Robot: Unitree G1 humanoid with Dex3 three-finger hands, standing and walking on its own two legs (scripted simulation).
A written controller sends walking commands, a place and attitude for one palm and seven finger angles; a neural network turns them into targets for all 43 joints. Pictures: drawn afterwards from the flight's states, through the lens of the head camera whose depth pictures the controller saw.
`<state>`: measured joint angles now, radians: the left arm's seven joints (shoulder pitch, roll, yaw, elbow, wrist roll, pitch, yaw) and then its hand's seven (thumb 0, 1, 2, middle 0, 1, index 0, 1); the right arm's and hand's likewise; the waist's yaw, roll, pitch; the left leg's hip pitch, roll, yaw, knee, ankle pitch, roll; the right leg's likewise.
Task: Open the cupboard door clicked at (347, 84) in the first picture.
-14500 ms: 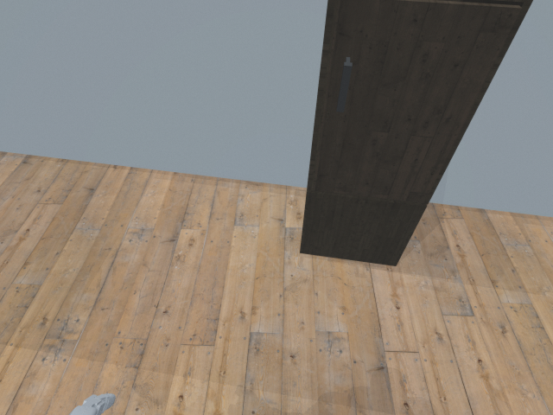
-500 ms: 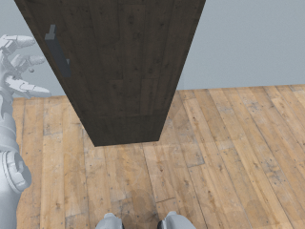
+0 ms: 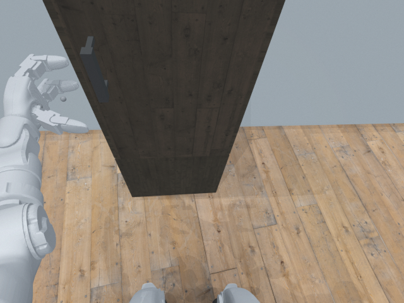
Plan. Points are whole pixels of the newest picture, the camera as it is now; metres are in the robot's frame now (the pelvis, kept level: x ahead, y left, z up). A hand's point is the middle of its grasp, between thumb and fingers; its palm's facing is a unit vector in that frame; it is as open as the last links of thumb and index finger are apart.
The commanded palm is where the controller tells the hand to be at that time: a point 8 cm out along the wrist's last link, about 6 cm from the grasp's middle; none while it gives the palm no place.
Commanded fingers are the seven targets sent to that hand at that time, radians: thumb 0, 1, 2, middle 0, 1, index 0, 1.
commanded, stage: move the hooked fingers beside the handle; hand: left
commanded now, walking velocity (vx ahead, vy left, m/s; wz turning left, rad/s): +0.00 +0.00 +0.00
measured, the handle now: (97, 71) +0.55 +0.19 +0.10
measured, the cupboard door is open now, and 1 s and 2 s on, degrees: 0 0 0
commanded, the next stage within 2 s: slide the fingers in behind the handle in 0.84 s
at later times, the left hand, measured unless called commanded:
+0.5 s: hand (61, 91) +0.49 +0.24 +0.10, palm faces +0.05 -1.00 -0.01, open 14.0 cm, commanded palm +0.47 +0.29 +0.10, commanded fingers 0.00 -0.50 0.30 -0.30 -1.20 -0.30 -1.20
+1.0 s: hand (65, 90) +0.50 +0.24 +0.10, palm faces +0.03 -1.00 +0.00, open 14.0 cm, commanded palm +0.47 +0.28 +0.10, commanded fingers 0.00 -0.50 0.30 -0.30 -1.20 -0.30 -1.20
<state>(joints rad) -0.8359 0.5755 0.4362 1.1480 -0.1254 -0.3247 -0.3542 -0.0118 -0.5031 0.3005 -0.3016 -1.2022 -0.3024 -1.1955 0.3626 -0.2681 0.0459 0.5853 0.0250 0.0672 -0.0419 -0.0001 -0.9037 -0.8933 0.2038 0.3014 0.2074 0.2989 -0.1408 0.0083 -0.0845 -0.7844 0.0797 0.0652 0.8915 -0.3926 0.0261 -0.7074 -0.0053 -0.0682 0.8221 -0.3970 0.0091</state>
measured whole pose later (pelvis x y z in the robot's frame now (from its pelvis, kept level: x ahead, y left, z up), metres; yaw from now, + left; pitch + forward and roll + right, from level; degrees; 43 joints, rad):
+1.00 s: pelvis +0.01 +0.00 +0.00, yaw +0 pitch +18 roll -3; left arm -0.87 0.60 0.44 1.15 -0.13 -0.33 -0.36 -0.01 -0.50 0.30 -0.30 -1.20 -0.30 -1.20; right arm 0.38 -0.27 0.04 0.60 0.02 0.07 -0.04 0.00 -0.90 -0.89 0.20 0.30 0.21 0.30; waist -0.15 0.02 -0.10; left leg -0.82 0.08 0.06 0.91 -0.41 0.03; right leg -0.74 0.00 -0.07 0.83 -0.40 0.01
